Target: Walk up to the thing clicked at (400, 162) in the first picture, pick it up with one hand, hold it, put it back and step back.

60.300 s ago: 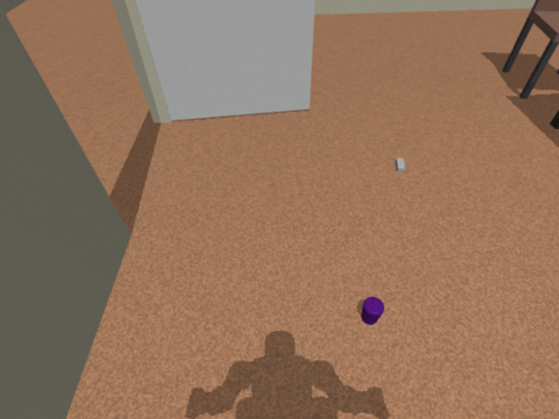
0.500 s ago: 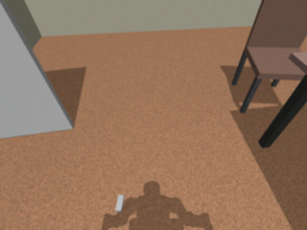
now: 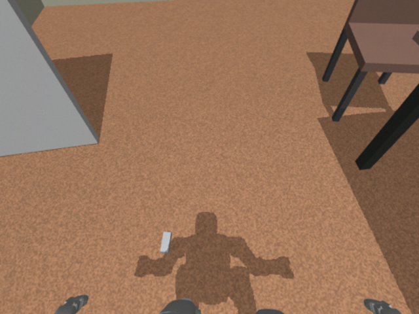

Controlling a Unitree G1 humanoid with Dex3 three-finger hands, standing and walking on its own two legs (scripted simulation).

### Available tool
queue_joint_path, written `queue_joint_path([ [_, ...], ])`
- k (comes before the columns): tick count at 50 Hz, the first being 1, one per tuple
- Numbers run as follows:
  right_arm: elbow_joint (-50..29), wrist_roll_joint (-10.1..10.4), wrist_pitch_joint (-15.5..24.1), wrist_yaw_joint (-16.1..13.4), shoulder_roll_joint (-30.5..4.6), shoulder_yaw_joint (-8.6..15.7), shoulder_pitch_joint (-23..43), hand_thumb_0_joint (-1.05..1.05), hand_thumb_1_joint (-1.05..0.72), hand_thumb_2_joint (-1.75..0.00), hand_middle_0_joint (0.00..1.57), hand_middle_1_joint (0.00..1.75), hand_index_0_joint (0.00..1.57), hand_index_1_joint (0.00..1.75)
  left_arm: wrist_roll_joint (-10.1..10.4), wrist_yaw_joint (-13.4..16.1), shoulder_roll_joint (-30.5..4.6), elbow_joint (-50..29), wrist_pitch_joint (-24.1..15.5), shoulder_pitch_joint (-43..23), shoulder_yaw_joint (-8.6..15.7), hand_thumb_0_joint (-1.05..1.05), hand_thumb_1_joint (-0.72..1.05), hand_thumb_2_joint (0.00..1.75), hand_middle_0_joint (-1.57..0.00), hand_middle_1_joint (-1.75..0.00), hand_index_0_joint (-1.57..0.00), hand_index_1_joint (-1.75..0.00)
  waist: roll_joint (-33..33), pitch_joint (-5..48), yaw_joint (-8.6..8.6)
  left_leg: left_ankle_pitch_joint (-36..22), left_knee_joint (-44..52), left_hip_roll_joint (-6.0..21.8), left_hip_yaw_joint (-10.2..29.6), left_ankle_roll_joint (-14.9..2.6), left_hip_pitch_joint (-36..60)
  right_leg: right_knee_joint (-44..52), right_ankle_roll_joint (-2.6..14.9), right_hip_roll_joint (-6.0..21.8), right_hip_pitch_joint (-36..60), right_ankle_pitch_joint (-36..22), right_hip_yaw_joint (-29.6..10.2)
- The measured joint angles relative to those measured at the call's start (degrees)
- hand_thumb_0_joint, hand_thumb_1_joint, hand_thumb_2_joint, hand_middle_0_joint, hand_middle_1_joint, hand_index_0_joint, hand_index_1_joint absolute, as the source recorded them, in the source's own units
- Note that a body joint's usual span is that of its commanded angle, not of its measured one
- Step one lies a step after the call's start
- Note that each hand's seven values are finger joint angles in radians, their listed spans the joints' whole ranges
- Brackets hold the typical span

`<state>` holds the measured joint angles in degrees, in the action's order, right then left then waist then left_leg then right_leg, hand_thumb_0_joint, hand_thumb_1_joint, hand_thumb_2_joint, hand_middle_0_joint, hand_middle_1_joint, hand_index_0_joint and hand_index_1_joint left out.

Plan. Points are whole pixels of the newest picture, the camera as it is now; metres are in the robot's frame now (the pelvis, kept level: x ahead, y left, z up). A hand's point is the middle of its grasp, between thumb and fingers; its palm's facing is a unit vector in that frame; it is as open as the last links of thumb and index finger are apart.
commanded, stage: step back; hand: left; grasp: from above
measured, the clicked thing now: (166, 242) +0.46 +0.24 -0.75
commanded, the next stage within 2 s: none
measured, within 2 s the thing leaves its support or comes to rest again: neither
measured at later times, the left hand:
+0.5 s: hand out of the picture +0.02 +0.28 -0.16, palm faces -0.11 -0.91 -0.40, open 7.3 cm
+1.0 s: hand out of the picture -0.11 +0.30 -0.15, palm faces +0.00 -0.93 -0.38, open 7.3 cm
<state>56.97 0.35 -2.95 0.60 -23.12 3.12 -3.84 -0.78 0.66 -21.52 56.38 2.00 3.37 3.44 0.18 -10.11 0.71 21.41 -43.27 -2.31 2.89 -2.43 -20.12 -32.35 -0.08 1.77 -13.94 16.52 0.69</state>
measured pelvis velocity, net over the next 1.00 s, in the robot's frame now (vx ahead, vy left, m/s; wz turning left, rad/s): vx -0.24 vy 0.03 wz -0.01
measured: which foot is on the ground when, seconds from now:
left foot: down 0.00-0.54, up 0.56-0.84, down 0.86-1.00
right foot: down 0.00-0.10, up 0.12-0.48, down 0.50-0.88, up 0.90-1.00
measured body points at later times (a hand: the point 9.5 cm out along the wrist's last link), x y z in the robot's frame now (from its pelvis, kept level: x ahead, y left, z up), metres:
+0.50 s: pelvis -0.10 +0.02 -0.01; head -0.03 +0.02 +0.43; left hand +0.03 +0.33 -0.13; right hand -0.02 -0.30 -0.13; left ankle -0.01 +0.13 -0.73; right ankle -0.14 -0.10 -0.73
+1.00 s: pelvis -0.24 +0.03 +0.00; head -0.19 +0.05 +0.44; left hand -0.11 +0.34 -0.12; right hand -0.15 -0.28 -0.11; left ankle -0.21 +0.14 -0.73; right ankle -0.22 -0.10 -0.67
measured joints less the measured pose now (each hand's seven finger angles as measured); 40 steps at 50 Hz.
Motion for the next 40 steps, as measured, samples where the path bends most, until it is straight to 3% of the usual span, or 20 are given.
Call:
queue_joint_path([
  [2,-1.31,0.09,-0.03,0.29,-0.24,0.28,-1.0,0.01,-0.91,-0.9,0.2,0.3,0.2,0.3,-0.48,0.07,-0.54,-1.16,0.31,-0.34,0.04,0.0,0.91,0.9,-0.21,-0.3,-0.2,-0.3,-0.99,0.06,0.27,3.03,-1.96,-0.65,-0.45,-0.41,0.15,-2.09,-0.57,1.06,-1.55,0.66,-0.44],
  [4,-2.25,-0.14,0.47,0.5,-0.57,0.47,-2.5,0.01,-0.91,-0.9,0.2,0.3,0.2,0.29,-0.48,0.06,-1.03,-2.44,0.7,-0.76,-0.09,0.0,0.91,0.9,-0.21,-0.3,-0.2,-0.3,-1.33,0.59,0.7,-3.57,3.58,0.09,-1.13,-0.28,2.54,-4.82,-1.44,1.59,-3.55,1.67,-0.45],
  [5,-2.46,-0.56,0.79,0.41,-0.62,0.69,-3.07,0.01,-0.91,-0.9,0.2,0.3,0.2,0.3,-0.23,0.07,-1.28,-3.12,0.93,-1.26,-0.07,0.0,0.91,0.9,-0.21,-0.3,-0.2,-0.3,-1.51,0.59,0.81,-2.49,5.22,0.05,-1.11,0.38,3.16,-7.06,-1.07,1.69,-5.05,2.24,-0.79],
  [6,-2.49,-1.02,1.01,0.27,-0.14,0.8,-3.22,0.01,-0.91,-0.9,0.2,0.3,0.2,0.29,0.01,0.24,-1.66,-3.75,1.18,-2.09,0.12,0.0,0.91,0.9,-0.21,-0.3,-0.2,-0.3,-2.36,-0.23,0.55,-1.71,4.67,-0.39,-1.55,0.39,2.87,-10.37,-0.18,1.0,-6.51,5.97,-3.08],
  [9,-2.95,-1.29,1.28,0.23,1.36,0.06,-3.82,0.01,-0.91,-0.9,0.2,0.3,0.2,0.29,0.27,1.17,-2.1,-4.78,1.64,-3.31,0.4,0.0,0.91,0.9,-0.2,-0.3,-0.2,-0.3,-2.95,-1.84,0.85,-2.89,5.0,-0.05,-1.38,-0.02,2.33,-23.46,1.37,-5.13,-10.23,16.18,-9.28],
  [11,-3.4,-1.54,1.08,-0.19,2.21,-0.36,-4.16,0.01,-0.91,-0.9,0.2,0.3,0.2,0.3,0.6,1.31,-2.11,-5.09,1.64,-3.06,0.25,0.0,0.91,0.9,-0.2,-0.3,-0.2,-0.3,-3.09,-1.85,0.79,-4.65,7.07,0.34,-1.65,-0.17,2.42,-30.29,1.57,-7.46,-12.02,15.86,-10.25],
  [14,-4.78,-1.68,1.15,-0.9,2.84,-0.52,-4.12,0.01,-0.91,-0.9,0.2,0.3,0.21,0.3,0.46,0.96,-1.82,-5.48,1.55,-1.33,0.15,0.0,0.91,0.9,-0.2,-0.3,-0.2,-0.3,-2.7,-1.78,0.74,-6.47,8.96,0.99,-2.56,-0.49,2.25,-34.54,0.59,-8.16,-12.18,14.59,-9.52],
  [20,-7.92,-1.65,1.94,-1.29,3.15,-0.8,-3.44,0.01,-0.9,-0.9,0.21,0.3,0.21,0.3,0.1,0.23,-1.39,-5.62,1.82,2.31,0.65,0.0,0.91,0.9,-0.2,-0.3,-0.2,-0.3,-2.05,-2.07,0.49,-8.55,9.27,2.14,-4.85,-0.36,0.56,-25.92,-0.88,-6.0,-6.95,14.34,-7.87],
  [23,-8.66,-1.67,1.63,-1.17,2.55,-1.05,-3.02,0.01,-0.9,-0.9,0.21,0.3,0.21,0.3,-0.05,-0.23,-1.1,-5.6,1.51,3.6,0.9,0.0,0.91,0.9,-0.2,-0.3,-0.2,-0.3,-1.36,-1.83,0.22,-9.12,7.9,2.86,-5.73,0.2,-1.23,-16.51,-0.3,-4.03,-3.39,12.67,-5.66],
  [25,-8.71,-1.43,1.18,-0.98,1.91,-1.13,-2.97,0.01,-0.9,-0.9,0.21,0.3,0.21,0.3,-0.26,-0.61,-0.89,-5.51,1.02,4.54,1.06,0.0,0.91,0.9,-0.2,-0.3,-0.2,-0.3,-0.8,-1.08,-0.06,-9.24,6.28,3.27,-6.04,0.9,-2.87,-7.46,0.7,-3.07,-0.01,7.99,-4.17],
  [27,-7.92,-0.94,0.55,-0.91,0.74,-0.84,-2.59,0.01,-0.9,-0.9,0.21,0.3,0.21,0.3,-0.84,-0.77,0.42,-5.18,0.53,5.21,1.15,0.0,0.91,0.9,-0.2,-0.3,-0.2,-0.3,2.16,-1.1,0.38,-8.94,4.61,4.44,-3.97,1.51,-4.02,-5.25,1.02,-4.56,0.82,5.23,-2.45],
  [30,-6.38,-0.47,-0.37,-1.22,0.58,-0.38,-3.35,0.01,-0.91,-0.9,0.2,0.3,0.21,0.3,-1.08,-1.22,0.96,-6.0,0.48,7.16,0.75,0.0,0.91,0.9,-0.21,-0.3,-0.2,-0.3,1.23,0.26,-0.66,3.86,-7.95,-1.13,0.86,2.26,-7.05,-5.73,1.77,-2.99,-0.21,4.53,-3.06],
  [33,-6.08,0.08,-0.01,-1.41,-0.23,-0.27,-5.0,0.01,-0.91,-0.9,0.2,0.3,0.2,0.3,-1.06,-0.75,1.76,-6.53,0.77,7.62,0.69,0.0,0.91,0.9,-0.21,-0.3,-0.2,-0.3,1.18,1.23,-1.02,5.13,-18.59,-4.99,4.1,2.56,-7.92,-2.91,1.52,-1.75,-0.28,1.85,-2.98],
  [36,-6.15,0.09,0.3,-1.65,-0.84,-0.42,-6.66,0.01,-0.91,-0.9,0.2,0.3,0.2,0.3,-1.25,-0.38,1.78,-8.25,0.71,6.9,0.7,0.0,0.91,0.9,-0.21,-0.3,-0.2,-0.3,1.27,1.51,-1.1,6.17,-19.58,-5.19,4.35,3.19,-5.5,-1.49,1.43,-1.2,-1.35,-0.2,-2.12],
  [40,-6.04,-0.31,0.07,-1.7,-0.83,-0.44,-7.54,0.01,-0.91,-0.9,0.2,0.3,0.2,0.3,-1.24,0.13,1.04,-11.2,0.26,5.08,0.47,0.0,0.9,0.9,-0.21,-0.3,-0.2,-0.3,0.71,0.76,-0.93,7.71,-8.8,-2.37,1.96,3.19,0.54,-2.23,1.04,-0.4,-3.7,-1.69,-0.43],
])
